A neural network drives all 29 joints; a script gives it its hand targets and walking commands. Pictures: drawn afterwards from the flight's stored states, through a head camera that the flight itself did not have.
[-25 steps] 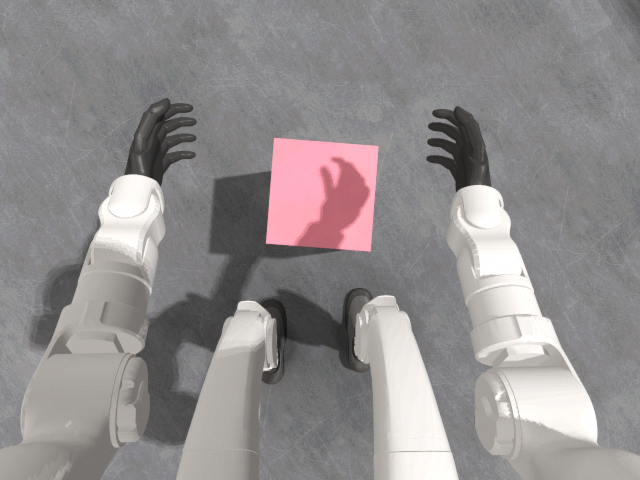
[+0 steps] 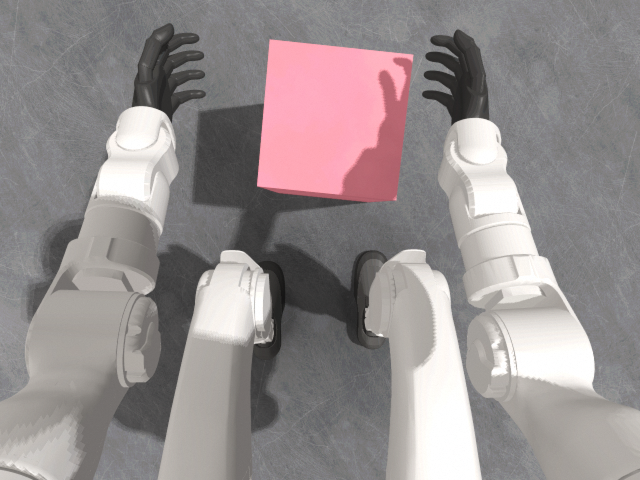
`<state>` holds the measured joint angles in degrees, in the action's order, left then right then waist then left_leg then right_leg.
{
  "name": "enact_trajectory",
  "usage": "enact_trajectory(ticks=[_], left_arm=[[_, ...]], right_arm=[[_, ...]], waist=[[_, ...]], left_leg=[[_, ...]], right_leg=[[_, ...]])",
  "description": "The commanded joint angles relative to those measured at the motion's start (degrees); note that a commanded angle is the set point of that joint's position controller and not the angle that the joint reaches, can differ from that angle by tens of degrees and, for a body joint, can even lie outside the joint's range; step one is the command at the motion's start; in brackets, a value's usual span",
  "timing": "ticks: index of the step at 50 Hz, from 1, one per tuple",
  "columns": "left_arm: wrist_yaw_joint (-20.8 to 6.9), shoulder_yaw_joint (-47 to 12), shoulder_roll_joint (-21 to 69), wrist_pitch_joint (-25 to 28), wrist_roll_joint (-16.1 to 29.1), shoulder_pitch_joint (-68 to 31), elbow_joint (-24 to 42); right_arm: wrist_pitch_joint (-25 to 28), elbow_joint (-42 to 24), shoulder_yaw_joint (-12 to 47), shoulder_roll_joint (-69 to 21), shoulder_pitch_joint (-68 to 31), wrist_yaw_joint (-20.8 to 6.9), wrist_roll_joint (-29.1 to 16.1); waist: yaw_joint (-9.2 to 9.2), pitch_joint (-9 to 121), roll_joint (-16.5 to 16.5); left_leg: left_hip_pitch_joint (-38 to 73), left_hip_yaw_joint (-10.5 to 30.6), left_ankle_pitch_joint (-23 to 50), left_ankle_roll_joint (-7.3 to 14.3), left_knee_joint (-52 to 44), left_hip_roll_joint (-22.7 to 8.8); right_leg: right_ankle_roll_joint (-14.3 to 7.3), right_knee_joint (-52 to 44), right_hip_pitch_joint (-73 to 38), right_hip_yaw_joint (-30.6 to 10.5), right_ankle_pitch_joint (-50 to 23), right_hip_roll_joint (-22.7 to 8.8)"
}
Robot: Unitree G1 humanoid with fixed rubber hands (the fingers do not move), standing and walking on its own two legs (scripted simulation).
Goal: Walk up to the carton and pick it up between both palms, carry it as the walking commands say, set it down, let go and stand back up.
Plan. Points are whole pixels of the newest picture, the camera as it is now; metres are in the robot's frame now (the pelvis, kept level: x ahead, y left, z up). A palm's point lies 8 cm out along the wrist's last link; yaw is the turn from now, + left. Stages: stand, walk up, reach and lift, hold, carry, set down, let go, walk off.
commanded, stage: reach and lift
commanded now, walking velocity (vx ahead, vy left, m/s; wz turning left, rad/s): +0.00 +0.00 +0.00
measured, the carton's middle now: (330, 140) +0.48 -0.02 -0.37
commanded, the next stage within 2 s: none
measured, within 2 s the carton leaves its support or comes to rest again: neither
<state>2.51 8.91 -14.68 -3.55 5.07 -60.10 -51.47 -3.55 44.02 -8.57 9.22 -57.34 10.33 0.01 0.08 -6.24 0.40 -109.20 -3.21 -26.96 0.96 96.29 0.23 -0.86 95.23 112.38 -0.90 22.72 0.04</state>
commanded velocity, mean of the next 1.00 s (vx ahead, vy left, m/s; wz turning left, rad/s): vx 0.00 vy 0.00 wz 0.00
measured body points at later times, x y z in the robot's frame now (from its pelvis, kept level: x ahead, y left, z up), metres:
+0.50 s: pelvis +0.00 +0.00 -0.10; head +0.36 -0.01 +0.17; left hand +0.50 +0.17 -0.29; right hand +0.50 -0.20 -0.29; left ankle +0.12 +0.11 -0.48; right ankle +0.14 -0.11 -0.48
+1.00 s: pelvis +0.00 +0.01 -0.12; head +0.35 +0.00 +0.16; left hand +0.51 +0.16 -0.30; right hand +0.50 -0.21 -0.30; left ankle +0.12 +0.11 -0.48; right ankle +0.14 -0.11 -0.48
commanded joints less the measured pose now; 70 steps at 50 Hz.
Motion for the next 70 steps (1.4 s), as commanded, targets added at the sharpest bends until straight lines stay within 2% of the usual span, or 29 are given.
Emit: enact_trajectory(ticks=[1, 3, 4, 6, 10, 11, 12, 13, 16, 19, 22, 23, 24, 25, 26, 28, 29, 33, 39, 46, 49, 51, 53, 54, 60, 63, 67, 69, 70], left_arm=[[2.9, -0.1, -10.0, 2.6, 6.0, -20.0, 5.7], [2.9, -1.2, -9.3, 2.7, 7.0, -18.2, 3.3], [2.7, -3.4, -6.9, 2.8, 8.1, -19.2, 1.2], [2.9, -3.4, -7.4, 3.6, 6.8, -20.0, 4.5], [2.0, -3.2, -4.6, 4.6, 6.1, -17.1, -5.8], [2.0, -3.9, -5.1, 4.9, 6.3, -18.4, -3.7], [2.4, -4.2, -5.9, 5.3, 6.9, -18.2, 0.4], [2.6, -5.2, -6.4, 5.8, 7.5, -17.6, -2.1], [3.3, -5.3, -7.3, 6.5, 8.3, -20.0, 0.3], [3.4, -7.2, -8.5, 6.4, 8.8, -20.8, -1.4], [3.6, -7.6, -7.9, 6.9, 7.5, -22.3, -0.9], [3.5, -7.2, -8.3, 7.3, 7.7, -21.3, -2.8], [3.2, -8.6, -8.1, 7.3, 9.2, -22.7, -2.2], [3.1, -9.6, -7.6, 7.3, 9.2, -20.5, -4.4], [3.0, -8.6, -7.7, 7.4, 9.8, -19.7, -5.4], [2.4, -10.4, -5.8, 6.8, 10.0, -18.0, -11.1], [2.6, -9.5, -7.1, 7.1, 10.2, -17.7, -9.2], [3.5, -8.0, -8.7, 7.4, 8.7, -17.1, -9.3], [3.6, -9.8, -7.5, 7.1, 9.5, -18.8, -5.7], [3.4, -11.9, -5.3, 7.2, 10.3, -18.6, -7.1], [3.8, -10.2, -6.3, 7.3, 8.7, -18.2, -7.1], [3.4, -12.0, -4.1, 7.2, 10.2, -20.3, -5.5], [3.4, -13.0, -2.8, 7.5, 10.3, -19.4, -5.6], [3.2, -13.3, -1.2, 7.3, 10.4, -20.4, -6.4], [3.2, -13.7, 2.4, 8.0, 10.2, -22.0, -6.3], [2.3, -16.2, 7.6, 7.7, 10.7, -23.8, -6.4], [1.4, -14.8, 13.4, 7.7, 9.2, -27.5, -5.3], [1.4, -13.1, 15.0, 7.5, 7.8, -26.6, -7.7], [1.0, -12.9, 15.7, 7.3, 7.5, -27.1, -7.6]], right_arm=[[2.3, -0.8, -7.5, 8.6, -14.9, 1.9, -4.6], [2.4, -0.2, -5.9, 7.8, -14.1, 1.8, -5.6], [2.9, 1.8, -5.9, 8.1, -15.6, 1.7, -4.9], [3.3, 2.2, -5.8, 7.4, -14.9, 1.1, -5.5], [4.6, 10.3, -4.6, 5.6, -12.7, 0.1, -4.8], [5.3, 5.0, -4.9, 7.4, -16.2, 0.0, -5.0], [5.5, 4.2, -4.4, 7.0, -14.2, 0.2, -6.0], [6.1, 4.1, -4.3, 7.5, -14.5, 0.3, -6.7], [6.5, 3.6, -2.4, 7.2, -15.3, 0.1, -8.3], [5.2, 12.6, 0.8, 3.9, -12.9, -1.0, -10.7], [4.9, 20.5, 2.2, 0.8, -9.8, -2.0, -11.7], [5.5, 19.6, 2.5, 1.7, -11.4, -2.1, -12.0], [6.1, 16.8, 2.0, 3.2, -13.6, -2.1, -11.9], [6.5, 18.1, 2.2, 3.6, -13.7, -2.3, -12.8], [7.0, 16.1, 3.8, 3.4, -14.8, -2.5, -13.8], [7.5, 15.2, 5.5, 3.6, -17.5, -3.2, -15.3], [7.8, 12.0, 6.2, 5.5, -19.0, -3.0, -16.0], [7.4, 15.3, 7.1, 4.1, -16.2, -3.4, -16.5], [7.4, 15.9, 5.8, 6.7, -15.1, -3.2, -14.7], [7.4, 14.7, 6.6, 4.7, -17.1, -3.2, -14.9], [7.2, 17.4, 7.1, 2.9, -15.3, -3.4, -15.2], [7.1, 16.1, 7.5, 2.0, -17.3, -3.5, -15.6], [7.5, 14.0, 8.4, 1.7, -19.0, -3.7, -16.2], [7.2, 17.2, 8.8, -0.7, -18.1, -3.8, -15.7], [7.5, 16.7, 10.2, -5.8, -20.4, -4.3, -15.7], [7.6, 16.6, 9.8, -7.8, -23.1, -4.9, -15.5], [7.3, 19.7, 9.7, -15.9, -24.6, -6.0, -13.6], [7.5, 19.0, 8.3, -15.9, -25.8, -6.0, -12.7], [7.4, 20.0, 7.5, -16.4, -25.6, -5.8, -11.6]], waist=[[-6.80, 67.6, 1.7], [-6.17, 62.8, 1.9], [-8.06, 60.6, 1.9], [-6.92, 60.6, -0.3], [-8.06, 49.3, 0.9], [-7.46, 53.2, 0.0], [-7.89, 57.6, 0.0], [-8.50, 56.6, 0.7], [-7.63, 60.2, 1.1], [-6.15, 55.2, 0.4], [-6.31, 51.6, -0.2], [-5.69, 50.7, 0.8], [-7.28, 53.1, 2.3], [-6.91, 49.8, 1.1], [-4.84, 51.5, 2.0], [-5.00, 48.3, 3.4], [-3.76, 52.1, 3.4], [-1.65, 51.0, 6.0], [-4.31, 52.1, 3.4], [-4.44, 52.6, 3.9], [-2.19, 51.3, 3.9], [-3.67, 50.7, 4.8], [-2.17, 52.7, 3.5], [-3.24, 48.6, 3.8], [-2.08, 50.7, 6.4], [-3.28, 47.9, 2.9], [-2.71, 47.2, 4.7], [-2.52, 47.2, 2.7], [-3.59, 46.9, 3.8]], left_leg=[[16.7, 3.7, 0.3, -1.5, -3.5, 4.2], [13.0, 3.3, -1.3, -1.4, -2.2, 4.1], [12.9, 4.4, -1.2, -1.2, -1.1, 3.9], [12.3, 4.4, 1.2, -1.4, 0.3, 3.8], [3.7, 4.9, -0.4, -1.4, 4.8, 3.4], [6.2, 5.4, 1.8, -1.2, 5.5, 3.3], [7.0, 4.7, 3.8, -1.8, 6.4, 3.6], [5.4, 5.3, 5.4, -1.5, 7.9, 3.3], [6.4, 5.3, 6.4, -1.5, 9.7, 3.5], [5.6, 5.2, 4.1, -1.4, 11.3, 2.7], [5.2, 5.1, 2.8, -1.4, 12.6, 2.2], [3.3, 4.8, 3.3, -1.4, 13.7, 2.3], [4.0, 5.5, 5.7, -1.1, 14.8, 2.1], [3.4, 5.8, 3.5, -0.8, 14.3, 2.0], [2.5, 5.3, 5.2, -0.8, 15.4, 2.0], [0.5, 5.6, 3.9, -0.6, 15.7, 1.6], [2.1, 5.4, 4.7, -0.5, 15.9, 1.7], [1.5, 5.2, 4.9, 0.0, 15.9, 1.8], [4.1, 5.5, 4.5, -0.5, 15.3, 2.0], [5.8, 6.0, 5.3, -0.3, 14.8, 2.2], [4.7, 5.1, 4.6, -0.1, 14.7, 2.3], [4.6, 5.5, 3.0, 0.1, 14.0, 2.3], [5.6, 5.4, 6.3, 0.0, 15.0, 2.7], [3.9, 5.6, 3.5, 0.1, 14.0, 2.8], [4.6, 5.8, 4.9, 0.6, 14.4, 3.4], [4.4, 5.8, 4.3, 0.6, 14.0, 3.7], [3.8, 6.1, 5.2, 0.7, 14.1, 4.7], [2.9, 5.9, 5.7, 0.3, 14.6, 5.0], [3.5, 6.3, 5.7, 0.5, 14.8, 5.1]], right_leg=[[1.2, -1.3, -36.9, 1.6, -3.2, 4.1], [1.2, -0.7, -34.0, 1.4, -1.7, 4.1], [1.4, 1.2, -30.6, 2.0, -1.5, 3.8], [1.1, 2.7, -28.1, 1.3, -4.0, 3.5], [1.5, 5.0, -20.2, 0.2, -3.1, 2.7], [1.6, 5.9, -21.0, 0.0, -4.6, 2.5], [1.3, 6.5, -25.5, 0.0, -7.4, 2.6], [1.8, 8.6, -23.3, 0.4, -9.4, 2.6], [1.7, 11.2, -24.4, 0.6, -10.5, 2.5], [2.2, 12.8, -20.4, 0.3, -7.4, 1.9], [2.3, 13.5, -15.7, -0.2, -5.6, 1.6], [2.4, 14.4, -15.3, -0.5, -6.3, 1.5], [2.5, 14.9, -16.1, -0.3, -7.8, 1.2], [2.3, 15.6, -13.7, 0.1, -6.1, 1.0], [2.4, 15.6, -16.5, -0.7, -7.8, 0.9], [2.8, 16.3, -14.5, -0.2, -6.5, 0.9], [3.1, 16.4, -16.7, -0.2, -6.9, 0.9], [3.7, 17.2, -15.0, 0.7, -6.9, 1.2], [2.9, 17.2, -14.1, 1.1, -6.1, 1.2], [3.2, 17.2, -13.3, 1.6, -6.0, 1.4], [3.1, 16.9, -14.2, 1.1, -5.7, 1.6], [2.9, 16.4, -13.7, 1.5, -4.1, 1.9], [2.7, 16.7, -13.9, 0.9, -6.1, 2.4], [2.4, 16.3, -13.4, 1.1, -4.3, 2.2], [2.7, 16.5, -13.8, 1.3, -5.2, 3.0], [1.8, 15.8, -12.0, 0.8, -3.9, 3.5], [1.8, 16.6, -11.6, 0.9, -5.0, 4.1], [1.8, 16.7, -10.9, 0.8, -5.3, 4.1], [1.8, 16.6, -11.2, 0.9, -5.3, 4.4]])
